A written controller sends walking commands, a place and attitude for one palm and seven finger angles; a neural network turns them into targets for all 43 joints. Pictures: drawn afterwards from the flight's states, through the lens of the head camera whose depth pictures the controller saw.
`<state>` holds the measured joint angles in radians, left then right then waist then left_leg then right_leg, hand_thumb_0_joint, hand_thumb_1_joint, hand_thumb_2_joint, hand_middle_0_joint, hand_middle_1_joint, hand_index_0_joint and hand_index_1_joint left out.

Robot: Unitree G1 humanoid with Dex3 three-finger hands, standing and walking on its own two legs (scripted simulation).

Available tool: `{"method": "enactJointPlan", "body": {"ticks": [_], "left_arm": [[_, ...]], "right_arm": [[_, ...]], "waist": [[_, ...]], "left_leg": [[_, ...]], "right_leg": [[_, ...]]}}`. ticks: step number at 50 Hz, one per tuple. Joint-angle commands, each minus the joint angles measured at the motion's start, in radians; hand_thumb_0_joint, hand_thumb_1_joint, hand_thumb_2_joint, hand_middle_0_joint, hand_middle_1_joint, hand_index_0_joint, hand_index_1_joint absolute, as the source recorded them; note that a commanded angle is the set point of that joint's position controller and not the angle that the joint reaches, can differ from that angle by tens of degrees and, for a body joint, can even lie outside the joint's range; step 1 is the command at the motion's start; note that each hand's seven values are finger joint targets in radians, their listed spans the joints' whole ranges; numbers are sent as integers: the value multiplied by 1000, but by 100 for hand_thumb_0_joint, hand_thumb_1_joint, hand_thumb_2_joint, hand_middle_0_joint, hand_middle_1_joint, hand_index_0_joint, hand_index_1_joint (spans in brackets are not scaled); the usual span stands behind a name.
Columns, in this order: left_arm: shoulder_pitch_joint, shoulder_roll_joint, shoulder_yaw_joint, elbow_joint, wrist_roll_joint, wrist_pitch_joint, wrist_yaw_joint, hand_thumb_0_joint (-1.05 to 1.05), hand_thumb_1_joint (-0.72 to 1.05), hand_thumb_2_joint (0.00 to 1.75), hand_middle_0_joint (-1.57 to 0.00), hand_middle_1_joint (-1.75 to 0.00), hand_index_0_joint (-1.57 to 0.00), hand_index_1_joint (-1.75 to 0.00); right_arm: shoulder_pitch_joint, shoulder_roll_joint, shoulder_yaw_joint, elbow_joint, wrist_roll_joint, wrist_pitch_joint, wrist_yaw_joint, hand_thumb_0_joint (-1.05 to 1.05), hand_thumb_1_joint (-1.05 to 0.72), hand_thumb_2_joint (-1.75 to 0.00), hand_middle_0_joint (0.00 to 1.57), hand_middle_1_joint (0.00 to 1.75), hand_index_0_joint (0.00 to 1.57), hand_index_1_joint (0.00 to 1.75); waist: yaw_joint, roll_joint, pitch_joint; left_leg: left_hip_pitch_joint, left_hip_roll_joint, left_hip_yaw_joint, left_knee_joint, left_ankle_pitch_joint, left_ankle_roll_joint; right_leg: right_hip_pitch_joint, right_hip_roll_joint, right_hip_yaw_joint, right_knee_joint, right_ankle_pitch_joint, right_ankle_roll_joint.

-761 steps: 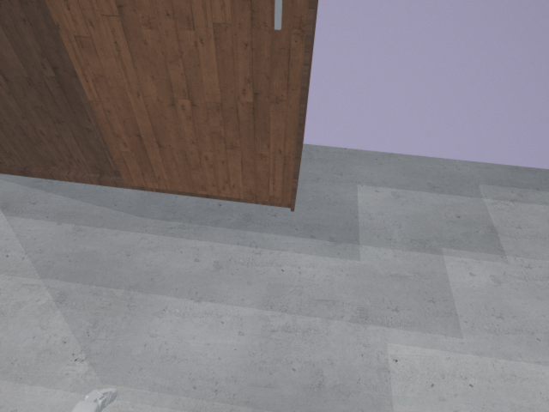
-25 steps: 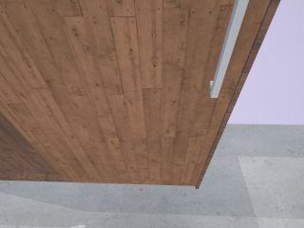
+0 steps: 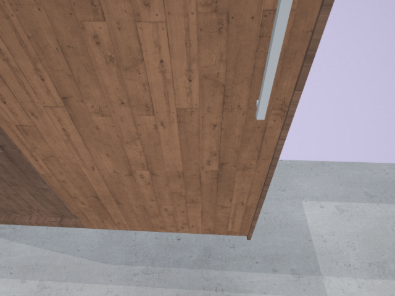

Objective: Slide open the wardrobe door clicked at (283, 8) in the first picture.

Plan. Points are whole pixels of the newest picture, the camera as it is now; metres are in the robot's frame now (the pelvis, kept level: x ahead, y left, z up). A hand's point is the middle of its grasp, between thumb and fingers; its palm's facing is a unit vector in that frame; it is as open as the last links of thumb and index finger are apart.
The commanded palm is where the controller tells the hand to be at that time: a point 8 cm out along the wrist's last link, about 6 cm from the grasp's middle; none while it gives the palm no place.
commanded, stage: come to a stop and stand still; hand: right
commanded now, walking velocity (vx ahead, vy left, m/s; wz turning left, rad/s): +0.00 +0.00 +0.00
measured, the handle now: (270, 60) +0.52 -0.12 +0.24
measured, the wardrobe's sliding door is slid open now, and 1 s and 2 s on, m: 0.00 0.00 0.00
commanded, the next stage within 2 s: look again from close up in 0.74 s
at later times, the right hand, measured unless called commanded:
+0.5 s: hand out of the picture +0.02 -0.22 -0.18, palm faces +0.01 +0.98 -0.18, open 7.4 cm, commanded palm none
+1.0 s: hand out of the picture -0.06 -0.21 -0.17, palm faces -0.01 +0.98 -0.18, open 7.4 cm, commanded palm none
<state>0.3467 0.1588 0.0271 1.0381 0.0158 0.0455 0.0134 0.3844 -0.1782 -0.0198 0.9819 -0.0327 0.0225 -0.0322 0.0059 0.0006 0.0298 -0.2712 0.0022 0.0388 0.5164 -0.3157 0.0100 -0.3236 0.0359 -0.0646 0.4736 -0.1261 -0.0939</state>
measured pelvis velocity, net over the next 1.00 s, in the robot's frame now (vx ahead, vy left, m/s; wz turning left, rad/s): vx -0.03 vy -0.04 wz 0.03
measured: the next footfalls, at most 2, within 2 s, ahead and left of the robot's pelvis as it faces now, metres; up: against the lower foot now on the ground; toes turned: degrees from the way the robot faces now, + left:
right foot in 0.26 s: +0.04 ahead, -0.09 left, +0.00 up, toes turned +0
left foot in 0.48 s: +0.02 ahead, +0.11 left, +0.00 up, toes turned +2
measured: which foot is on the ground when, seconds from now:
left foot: down 0.00-0.26, up 0.28-0.46, down 0.48-1.00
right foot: down 0.00-0.12, up 0.14-0.24, down 0.26-1.00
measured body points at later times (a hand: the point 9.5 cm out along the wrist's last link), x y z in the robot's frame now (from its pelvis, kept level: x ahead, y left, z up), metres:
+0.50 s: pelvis -0.03 -0.05 +0.00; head -0.03 -0.07 +0.45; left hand -0.05 +0.17 -0.15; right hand +0.02 -0.27 -0.16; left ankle -0.02 +0.11 -0.74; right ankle +0.00 -0.09 -0.73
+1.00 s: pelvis -0.03 -0.04 +0.01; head -0.01 -0.05 +0.46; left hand -0.03 +0.19 -0.15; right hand -0.06 -0.26 -0.16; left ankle -0.02 +0.11 -0.73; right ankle +0.00 -0.09 -0.73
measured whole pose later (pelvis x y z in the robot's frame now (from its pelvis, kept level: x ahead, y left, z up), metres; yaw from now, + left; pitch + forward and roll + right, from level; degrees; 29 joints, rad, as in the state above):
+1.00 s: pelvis -0.03 -0.04 +0.01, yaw +1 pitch -1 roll +0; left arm 0.26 0.15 0.02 1.08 0.00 0.00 0.02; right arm 0.35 -0.15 0.00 1.08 -0.03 0.00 -0.04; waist 0.00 0.01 0.06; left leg -0.20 0.04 0.00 0.42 -0.20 -0.04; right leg -0.21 0.09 -0.07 0.38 -0.16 -0.10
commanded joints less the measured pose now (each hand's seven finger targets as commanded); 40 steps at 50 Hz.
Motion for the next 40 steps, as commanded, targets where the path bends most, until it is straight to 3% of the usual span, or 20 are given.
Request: {"method": "enactJointPlan", "body": {"ticks": [1, 3, 5, 6, 7, 9, 10, 11, 12, 13, 14, 15, 16, 18, 21, 23, 26, 27, 33, 40], "left_arm": [[-58, 142, 34, -65, 2, -20, 7, 0, 90, 90, -20, -30, -20, -30], [-59, 129, 36, -61, 1, -10, 4, 0, 90, 90, -20, -30, -20, -30], [-24, 88, 34, -55, 1, -1, 2, 0, 90, 90, -20, -30, -20, -30], [26, 61, 41, -39, 1, 9, 2, 0, 90, 90, -20, -30, -20, -30], [91, 64, 56, -17, 1, 15, 5, 0, 90, 90, -20, -30, -20, -30], [204, 60, 63, 15, -10, 5, 5, 0, 90, 90, -20, -30, -20, -30], [210, 35, 50, 12, -14, -17, -1, 0, 90, 90, -20, -30, -20, -30], [173, 25, 31, -3, -15, -37, -7, 0, 90, 90, -20, -30, -20, -30], [123, 42, 24, -21, -7, -49, -2, 0, 90, 90, -20, -30, -20, -30], [75, 92, 32, -50, 3, -55, 9, 0, 90, 90, -20, -30, -20, -30], [10, 115, 30, -81, 3, -58, 19, 0, 90, 90, -20, -30, -20, -30], [-52, 112, 21, -92, 8, -61, 26, 0, 90, 90, -20, -30, -20, -30], [-64, 99, 18, -76, 9, -66, 25, 0, 90, 90, -20, -30, -20, -30], [-45, 103, 16, -63, 6, -66, 27, 0, 90, 90, -20, -30, -20, -30], [-18, 96, 12, -36, 1, -67, 27, 0, 90, 90, -20, -30, -20, -30], [12, 73, 6, -19, -5, -67, 23, 0, 90, 90, -20, -30, -20, -30], [27, 70, 7, -10, -5, -68, 16, 0, 90, 90, -20, -30, -20, -30], [20, 89, 13, -8, -4, -65, 16, 0, 90, 90, -20, -30, -20, -30], [-11, 108, 22, -6, -4, -54, 13, 0, 90, 90, -20, -30, -20, -30], [-10, 101, 16, 6, -7, -55, 9, 0, 90, 90, -20, -30, -20, -30]], "right_arm": [[182, -43, -17, 11, 1, -1, -7, 0, -90, -90, 20, 30, 20, 30], [197, -50, -21, 17, -3, 2, -9, 0, -90, -90, 20, 30, 20, 30], [147, -75, -26, 7, -4, -4, -14, 0, -90, -90, 20, 30, 20, 30], [69, -102, -38, -11, -2, -6, -17, 0, -90, -90, 20, 30, 20, 30], [-49, -126, -49, -45, 3, -4, -22, 0, -90, -90, 20, 30, 20, 30], [-218, -148, -61, -96, 3, -11, -29, 0, -90, -90, 20, 30, 20, 30], [-219, -145, -59, -94, 2, -17, -28, 0, -90, -90, 20, 30, 20, 30], [-145, -132, -51, -75, 5, -16, -24, 0, -90, -90, 20, 30, 20, 30], [-48, -90, -42, -52, 9, -8, -22, 0, -90, -90, 20, 30, 20, 30], [8, -46, -38, -34, 19, -3, -17, 0, -90, -90, 20, 30, 20, 30], [24, -49, -35, -28, 12, -4, -10, 0, -90, -90, 20, 30, 20, 30], [44, -34, -30, -14, 13, -7, -5, 0, -90, -90, 20, 30, 20, 30], [33, -29, -27, 9, 5, -3, -8, 0, -90, -90, 20, 30, 20, 30], [12, -28, -20, 14, 7, -3, -7, 0, -90, -90, 20, 30, 20, 30], [-1, -15, -14, 12, 15, -19, -6, 0, -90, -90, 20, 30, 20, 30], [-5, -36, -13, 16, 17, -27, -12, 0, -90, -90, 20, 30, 20, 30], [-5, -60, -12, 9, 16, -24, -18, 0, -90, -90, 20, 30, 20, 30], [-11, -58, -13, 8, 15, -25, -16, 0, -90, -90, 20, 30, 20, 30], [-11, -55, -10, 9, 9, -18, -13, 0, -90, -90, 20, 30, 20, 30], [4, -56, -2, 29, 10, -30, -15, 0, -90, -90, 20, 30, 20, 30]], "waist": [[-44, -63, 36], [-40, -20, 71], [-7, 131, 100], [34, 232, 97], [85, 235, 63], [156, 175, 15], [145, 119, 36], [98, 39, 65], [43, -115, 93], [20, -294, 134], [-14, -263, 152], [-43, -197, 111], [-40, -203, 88], [-31, -81, 84], [-32, 7, 71], [-15, 8, 75], [0, -62, 46], [-1, -14, 19], [-4, -33, 51], [4, -7, 34]], "left_leg": [[125, 17, 3, -18, -62, 11], [67, 37, -39, -92, -144, 22], [-115, 132, -193, -267, -317, 66], [-291, 229, -291, -392, -418, 105], [-427, 302, -331, -455, -422, 141], [-463, 284, -234, -385, -212, 123], [-359, 240, -174, -296, -142, 96], [-255, 182, -139, -153, -112, 65], [-237, 108, -101, 4, -141, 43], [-256, 27, -31, 131, -141, -8], [-174, 35, -46, 204, -95, -22], [-61, 53, -59, 217, -69, -20], [-27, 54, -57, 229, -43, -22], [-9, 59, -64, 190, -17, -23], [59, 59, -48, -41, 57, -20], [109, 87, -104, -131, 143, 5], [75, 98, -88, -96, 134, 21], [70, 77, -74, -89, 113, 9], [51, 69, -56, -81, 66, -4], [38, 93, -82, -122, 109, 2]], "right_leg": [[-161, -179, 220, -292, -513, 32], [-161, -135, 175, -240, -525, 52], [-64, -48, 98, -38, -412, 77], [71, 7, 27, 223, -280, 98], [194, 4, 26, 434, -233, 96], [277, -39, 92, 502, -254, 80], [226, -65, 93, 300, -268, 74], [163, -70, 82, 25, -245, 77], [100, -98, 162, -140, -303, 80], [5, -234, 379, -284, -441, 44], [-91, -296, 425, -336, -411, -17], [-161, -282, 379, -326, -379, -50], [-151, -254, 370, -324, -359, -38], [-102, -258, 340, -304, -288, -38], [-16, -225, 280, -228, -145, -25], [-22, -166, 230, -193, -148, 26], [39, -146, 225, -218, -127, 67], [63, -167, 239, -230, -165, 61], [46, -187, 269, -302, -312, 62], [103, -158, 221, -254, -206, 55]]}}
